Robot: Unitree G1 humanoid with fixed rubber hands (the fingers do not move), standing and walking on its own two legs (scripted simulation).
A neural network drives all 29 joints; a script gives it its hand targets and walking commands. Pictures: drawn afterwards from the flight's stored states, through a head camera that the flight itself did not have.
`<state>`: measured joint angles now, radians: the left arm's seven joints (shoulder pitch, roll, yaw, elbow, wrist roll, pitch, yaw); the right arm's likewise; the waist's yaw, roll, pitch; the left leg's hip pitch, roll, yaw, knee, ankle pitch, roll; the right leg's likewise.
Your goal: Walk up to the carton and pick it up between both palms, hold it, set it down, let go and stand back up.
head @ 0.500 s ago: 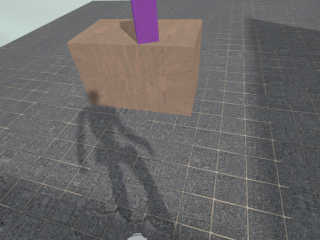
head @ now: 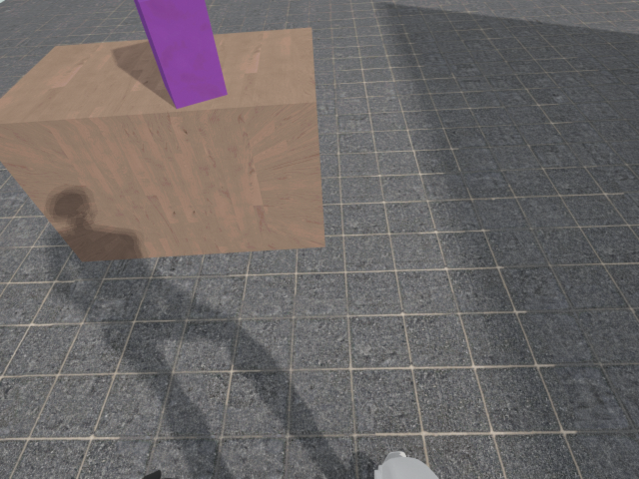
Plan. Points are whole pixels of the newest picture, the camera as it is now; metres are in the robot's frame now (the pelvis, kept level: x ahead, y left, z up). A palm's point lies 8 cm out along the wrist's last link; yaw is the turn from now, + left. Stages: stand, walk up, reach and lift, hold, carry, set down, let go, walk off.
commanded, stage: walk up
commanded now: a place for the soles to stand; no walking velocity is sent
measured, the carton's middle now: (181, 43) +1.29 +0.31 +0.04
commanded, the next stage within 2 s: none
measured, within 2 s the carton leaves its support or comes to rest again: neither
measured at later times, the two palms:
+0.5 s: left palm (70, 461) +0.24 +0.37 -0.13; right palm (423, 332) +0.36 -0.17 -0.10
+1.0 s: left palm (89, 274) +0.55 +0.42 -0.09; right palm (370, 297) +0.46 -0.10 -0.14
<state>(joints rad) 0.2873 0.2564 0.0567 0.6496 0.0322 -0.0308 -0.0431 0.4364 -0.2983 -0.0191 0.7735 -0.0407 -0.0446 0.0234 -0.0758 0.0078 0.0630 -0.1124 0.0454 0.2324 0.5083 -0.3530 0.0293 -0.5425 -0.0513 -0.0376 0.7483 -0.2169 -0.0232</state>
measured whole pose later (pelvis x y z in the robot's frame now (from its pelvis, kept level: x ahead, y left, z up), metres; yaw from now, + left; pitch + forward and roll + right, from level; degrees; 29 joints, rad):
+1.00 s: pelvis +0.45 +0.16 -0.01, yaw -2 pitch -3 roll -1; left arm 0.34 0.23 0.01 0.65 0.05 -0.05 0.05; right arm 0.41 -0.32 -0.03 0.72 -0.05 0.06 0.06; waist -0.02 0.10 0.07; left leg -0.51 0.07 0.03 1.17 -0.41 -0.03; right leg -0.29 -0.04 -0.09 0.62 -0.29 -0.02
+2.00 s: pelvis +0.80 +0.38 -0.02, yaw -1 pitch -3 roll +0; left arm 0.39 0.31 0.02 0.70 0.01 0.04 0.02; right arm 0.25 -0.26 -0.01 0.65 -0.01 0.02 0.02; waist 0.03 -0.03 0.11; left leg -0.43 0.06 0.04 0.74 -0.27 -0.02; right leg -0.34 -0.10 0.02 0.95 -0.59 0.02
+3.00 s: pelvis +0.82 +0.36 +0.00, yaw -11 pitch -2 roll +1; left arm 0.31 0.31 0.05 0.69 0.06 0.08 -0.09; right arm 0.38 -0.29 -0.02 0.71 -0.07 -0.02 -0.06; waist -0.01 -0.03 0.08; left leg -0.25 0.17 0.19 0.55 -0.25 -0.02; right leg -0.41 -0.04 -0.01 0.88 -0.46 0.00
